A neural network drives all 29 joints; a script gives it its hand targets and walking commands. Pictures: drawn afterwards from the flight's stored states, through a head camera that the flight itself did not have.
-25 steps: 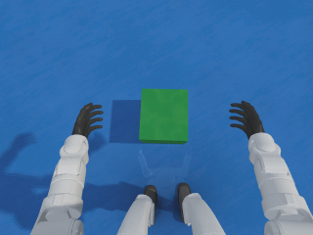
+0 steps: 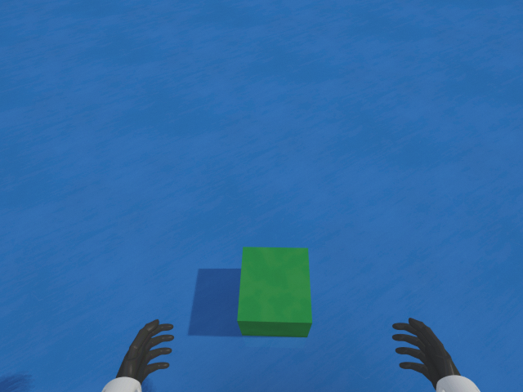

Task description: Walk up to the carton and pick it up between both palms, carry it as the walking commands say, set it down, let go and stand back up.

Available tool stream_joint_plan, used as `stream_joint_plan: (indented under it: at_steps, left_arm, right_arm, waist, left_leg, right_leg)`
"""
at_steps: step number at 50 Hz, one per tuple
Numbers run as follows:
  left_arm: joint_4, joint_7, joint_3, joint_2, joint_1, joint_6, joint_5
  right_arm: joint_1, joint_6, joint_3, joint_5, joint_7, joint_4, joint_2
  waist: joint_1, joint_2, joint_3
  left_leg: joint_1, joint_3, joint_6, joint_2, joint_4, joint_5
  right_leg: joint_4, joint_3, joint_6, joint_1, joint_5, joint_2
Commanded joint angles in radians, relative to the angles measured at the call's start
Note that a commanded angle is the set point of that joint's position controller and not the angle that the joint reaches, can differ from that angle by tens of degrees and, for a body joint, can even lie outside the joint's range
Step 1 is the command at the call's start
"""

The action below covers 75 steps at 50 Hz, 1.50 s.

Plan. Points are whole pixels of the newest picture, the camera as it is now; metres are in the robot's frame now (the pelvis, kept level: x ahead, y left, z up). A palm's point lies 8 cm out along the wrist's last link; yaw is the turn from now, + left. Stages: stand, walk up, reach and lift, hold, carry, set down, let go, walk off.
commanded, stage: let go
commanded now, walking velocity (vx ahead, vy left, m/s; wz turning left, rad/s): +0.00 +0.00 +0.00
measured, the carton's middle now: (274, 291) +0.50 +0.00 -0.68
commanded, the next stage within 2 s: stand in 0.38 s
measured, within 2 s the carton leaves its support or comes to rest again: neither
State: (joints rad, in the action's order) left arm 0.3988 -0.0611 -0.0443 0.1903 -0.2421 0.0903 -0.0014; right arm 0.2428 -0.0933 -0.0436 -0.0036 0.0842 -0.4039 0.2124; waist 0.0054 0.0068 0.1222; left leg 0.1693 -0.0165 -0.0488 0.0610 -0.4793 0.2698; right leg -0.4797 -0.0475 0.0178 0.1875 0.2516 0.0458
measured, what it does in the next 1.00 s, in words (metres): stands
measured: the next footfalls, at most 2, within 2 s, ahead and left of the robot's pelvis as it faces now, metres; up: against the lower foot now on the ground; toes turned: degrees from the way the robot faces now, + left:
none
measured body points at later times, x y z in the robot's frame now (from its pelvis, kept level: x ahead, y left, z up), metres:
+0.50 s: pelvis +0.02 -0.02 +0.00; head +0.00 -0.01 +0.45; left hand +0.16 +0.25 -0.09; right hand +0.18 -0.27 -0.08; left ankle -0.01 +0.09 -0.74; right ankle +0.01 -0.11 -0.74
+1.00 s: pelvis +0.04 -0.01 +0.00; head +0.02 -0.01 +0.45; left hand +0.17 +0.28 -0.09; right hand +0.17 -0.30 -0.10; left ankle -0.01 +0.09 -0.74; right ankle +0.01 -0.11 -0.74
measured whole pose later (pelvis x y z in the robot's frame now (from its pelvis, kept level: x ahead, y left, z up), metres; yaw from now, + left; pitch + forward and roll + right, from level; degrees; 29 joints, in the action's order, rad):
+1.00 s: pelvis +0.04 -0.01 +0.00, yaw +1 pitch +0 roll +0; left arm 0.82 0.01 -0.04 0.32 -0.18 -0.01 0.02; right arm 0.21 0.02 -0.02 -0.03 -0.02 -0.80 0.35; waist 0.00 0.01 -0.05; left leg 0.12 -0.04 -0.04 0.05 -0.43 0.30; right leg -0.42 -0.03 0.03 0.13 0.28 0.05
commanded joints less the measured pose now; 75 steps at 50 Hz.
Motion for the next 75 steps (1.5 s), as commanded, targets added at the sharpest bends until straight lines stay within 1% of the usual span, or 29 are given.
stream_joint_plan:
  at_steps: [1,9,10,11,16,17,18,19,20,21,23,24,28,30,38,42,43,47,50,52,55,60,63,67,70,72,73,74,75]
  left_arm:
    - [-0.127,-0.001,-0.029,0.1,0.106,0.011,0.013]
    - [-0.081,-0.008,-0.028,0.114,0.081,0.063,0.005]
    - [-0.075,-0.009,-0.019,0.102,0.075,0.067,-0.012]
    - [-0.085,-0.006,-0.03,0.117,0.069,0.063,0.007]
    - [-0.106,-0.004,-0.037,0.132,0.083,0.046,0.004]
    - [-0.084,0.005,-0.029,0.118,0.078,0.043,0.011]
    - [-0.109,0.007,-0.029,0.135,0.094,0.032,0.008]
    - [-0.099,0.015,-0.021,0.137,0.085,0.029,0.012]
    - [0.064,0.052,-0.055,0.243,0.068,-0.013,0.028]
    - [0.073,0.066,-0.07,0.292,0.067,-0.037,0.044]
    - [0.098,0.075,-0.063,0.286,0.082,-0.065,0.054]
    - [0.104,0.074,-0.068,0.269,0.074,-0.075,0.047]
    - [0.167,0.066,-0.058,0.285,0.075,-0.103,0.036]
    - [0.189,0.067,-0.057,0.283,0.077,-0.096,0.03]
    - [0.267,0.076,-0.046,0.303,0.091,-0.114,0.041]
    - [0.307,0.081,-0.042,0.304,0.075,-0.116,0.032]
    - [0.318,0.078,-0.046,0.334,0.09,-0.115,0.031]
    - [0.351,0.079,-0.045,0.335,0.083,-0.118,0.029]
    - [0.373,0.081,-0.04,0.335,0.094,-0.118,0.023]
    - [0.387,0.08,-0.029,0.311,0.103,-0.118,0.022]
    - [0.416,0.081,-0.033,0.335,0.11,-0.12,0.021]
    - [0.447,0.08,-0.032,0.343,0.142,-0.122,0.018]
    - [0.464,0.075,-0.017,0.308,0.159,-0.12,0.02]
    - [0.497,0.078,-0.02,0.331,0.14,-0.129,0.019]
    - [0.508,0.075,-0.019,0.324,0.16,-0.12,0.022]
    - [0.527,0.072,-0.021,0.336,0.129,-0.122,0.016]
    - [0.539,0.076,-0.023,0.358,0.136,-0.123,0.012]
    - [0.541,0.07,-0.017,0.342,0.115,-0.123,0.009]
    - [0.545,0.072,-0.02,0.368,0.128,-0.124,0.019]
  right_arm:
    - [-0.106,-0.018,-0.017,0.0,0.008,0.141,0.105]
    - [-0.099,-0.069,-0.049,-0.022,-0.002,0.122,0.107]
    - [-0.102,-0.073,-0.04,-0.022,-0.005,0.15,0.102]
    - [-0.074,-0.072,-0.034,-0.019,-0.004,0.119,0.097]
    - [-0.074,-0.08,-0.043,-0.017,-0.022,0.136,0.108]
    - [-0.087,-0.09,-0.023,-0.004,-0.021,0.129,0.093]
    - [-0.066,-0.094,-0.02,-0.003,-0.031,0.132,0.101]
    - [-0.085,-0.103,-0.007,0.008,-0.03,0.122,0.095]
    - [-0.084,-0.029,-0.045,-0.012,-0.072,-0.021,0.193]
    - [-0.073,0.004,-0.049,-0.024,-0.089,-0.034,0.208]
    - [-0.04,0.042,-0.048,-0.028,-0.09,-0.083,0.215]
    - [-0.06,0.059,-0.047,-0.032,-0.092,-0.096,0.22]
    - [-0.07,0.088,-0.039,-0.023,-0.08,-0.138,0.223]
    - [-0.053,0.097,-0.043,-0.023,-0.085,-0.159,0.255]
    - [-0.061,0.117,-0.035,-0.03,-0.102,-0.242,0.285]
    - [-0.094,0.13,-0.03,-0.036,-0.1,-0.276,0.308]
    - [-0.073,0.125,-0.027,-0.03,-0.104,-0.281,0.297]
    - [-0.057,0.128,-0.023,-0.024,-0.106,-0.316,0.311]
    - [-0.08,0.133,-0.019,-0.024,-0.112,-0.331,0.308]
    - [-0.063,0.134,-0.015,-0.023,-0.114,-0.35,0.312]
    - [-0.082,0.132,-0.016,-0.021,-0.114,-0.362,0.316]
    - [-0.082,0.136,-0.005,-0.018,-0.11,-0.404,0.297]
    - [-0.082,0.14,-0.013,-0.022,-0.111,-0.425,0.341]
    - [-0.114,0.137,-0.001,-0.029,-0.105,-0.445,0.313]
    - [-0.086,0.136,-0.005,-0.029,-0.105,-0.466,0.335]
    - [-0.095,0.135,-0.001,-0.024,-0.106,-0.488,0.343]
    - [-0.085,0.134,0.0,-0.02,-0.101,-0.488,0.314]
    - [-0.117,0.136,0.002,-0.025,-0.101,-0.493,0.33]
    - [-0.081,0.137,0.005,-0.019,-0.098,-0.502,0.327]
  waist:
    - [-0.005,0.033,0.002]
    - [-0.012,-0.02,0.031]
    - [-0.012,-0.08,0.0]
    - [-0.02,-0.039,0.0]
    - [-0.012,-0.032,-0.08]
    - [-0.037,-0.033,-0.085]
    - [-0.02,0.006,-0.09]
    - [-0.036,0.018,-0.083]
    - [-0.017,0.062,-0.194]
    - [-0.018,-0.007,-0.14]
    - [-0.004,-0.035,-0.102]
    - [-0.012,0.033,-0.092]
    - [-0.015,-0.011,-0.171]
    - [-0.006,0.048,-0.196]
    - [-0.003,-0.074,-0.213]
    - [-0.024,0.011,-0.152]
    - [-0.004,0.013,-0.187]
    - [-0.013,-0.032,-0.196]
    - [-0.02,-0.017,-0.211]
    - [-0.007,0.047,-0.211]
    - [-0.014,-0.025,-0.203]
    - [0.0,0.017,-0.179]
    - [-0.008,-0.045,-0.147]
    - [-0.017,0.012,-0.132]
    - [-0.003,0.005,-0.097]
    - [-0.024,-0.014,-0.105]
    - [-0.001,-0.048,-0.112]
    - [-0.033,0.018,-0.09]
    - [-0.011,0.015,-0.085]
  left_leg:
    - [0.087,-0.029,0.035,-0.081,0.163,0.096]
    - [0.029,-0.021,0.028,-0.072,0.146,0.005]
    - [-0.005,-0.018,0.025,-0.057,0.128,-0.045]
    - [-0.017,-0.027,0.017,-0.066,0.129,-0.088]
    - [-0.056,-0.031,0.029,-0.058,0.093,-0.164]
    - [-0.046,-0.033,0.033,-0.061,0.092,-0.161]
    - [-0.052,-0.026,0.038,-0.06,0.068,-0.193]
    - [-0.048,-0.03,0.037,-0.066,0.063,-0.21]
    - [0.04,-0.075,0.053,-0.076,0.041,-0.091]
    - [0.033,-0.07,0.052,-0.067,0.047,-0.052]
    - [0.041,-0.115,0.045,-0.084,0.05,0.003]
    - [0.053,-0.113,0.034,-0.089,0.045,0.007]
    - [0.039,-0.127,0.038,-0.112,0.043,-0.182]
    - [0.006,-0.117,0.033,-0.12,0.025,-0.309]
    - [-0.03,-0.15,0.024,-0.135,0.058,-0.33]
    - [0.016,-0.137,0.028,-0.127,0.075,-0.312]
    - [-0.005,-0.132,0.035,-0.13,0.088,-0.322]
    - [-0.032,-0.133,0.029,-0.137,0.069,-0.455]
    - [-0.055,-0.144,0.028,-0.147,0.082,-0.506]
    - [-0.061,-0.141,0.036,-0.147,0.087,-0.483]
    - [-0.07,-0.156,0.026,-0.155,0.105,-0.451]
    - [-0.047,-0.164,0.015,-0.161,0.137,-0.329]
    - [-0.051,-0.165,0.013,-0.157,0.154,-0.286]
    - [-0.035,-0.159,0.018,-0.15,0.18,-0.21]
    - [0.019,-0.16,0.02,-0.147,0.21,-0.108]
    - [0.006,-0.173,0.013,-0.15,0.222,-0.104]
    - [0.002,-0.184,0.014,-0.154,0.232,-0.093]
    - [0.029,-0.171,0.015,-0.151,0.231,-0.05]
    - [0.017,-0.163,0.019,-0.14,0.215,-0.066]
  right_leg:
    - [0.053,0.039,-0.025,-0.145,0.007,-0.013]
    - [0.08,0.019,-0.028,-0.179,-0.035,-0.024]
    - [0.087,0.013,-0.031,-0.168,-0.05,-0.023]
    - [0.079,0.014,-0.027,-0.178,-0.092,-0.022]
    - [0.066,-0.01,-0.032,-0.183,-0.179,-0.026]
    - [0.068,-0.015,-0.026,-0.197,-0.168,-0.032]
    - [0.06,-0.029,-0.02,-0.174,-0.205,-0.036]
    - [0.054,-0.027,-0.02,-0.15,-0.195,-0.038]
    - [0.052,-0.055,-0.036,-0.081,-0.111,-0.086]
    - [0.09,-0.086,-0.035,-0.021,-0.042,-0.099]
    - [0.107,-0.112,-0.012,0.04,0.063,-0.108]
    - [0.13,-0.13,-0.01,0.058,0.079,-0.112]
    - [0.083,-0.109,0.005,-0.022,-0.203,-0.114]
    - [0.067,-0.118,0.01,-0.05,-0.319,-0.135]
    - [0.079,-0.094,-0.001,-0.06,-0.339,-0.124]
    - [0.104,-0.101,-0.009,-0.054,-0.318,-0.128]
    - [0.094,-0.1,-0.004,-0.069,-0.297,-0.132]
    - [0.08,-0.101,0.003,-0.108,-0.454,-0.132]
    - [0.071,-0.083,-0.006,-0.111,-0.459,-0.13]
    - [0.08,-0.108,0.007,-0.095,-0.419,-0.136]
    - [0.1,-0.102,0.003,-0.104,-0.37,-0.131]
    - [0.13,-0.121,0.013,-0.105,-0.303,-0.149]
    - [0.163,-0.128,0.012,-0.08,-0.274,-0.146]
    - [0.178,-0.119,0.002,-0.075,-0.209,-0.139]
    - [0.19,-0.117,0.001,-0.079,-0.135,-0.139]
    - [0.195,-0.123,0.008,-0.08,-0.143,-0.141]
    - [0.189,-0.122,0.014,-0.074,-0.107,-0.14]
    - [0.207,-0.124,0.011,-0.076,-0.085,-0.144]
    - [0.21,-0.134,0.014,-0.062,-0.076,-0.146]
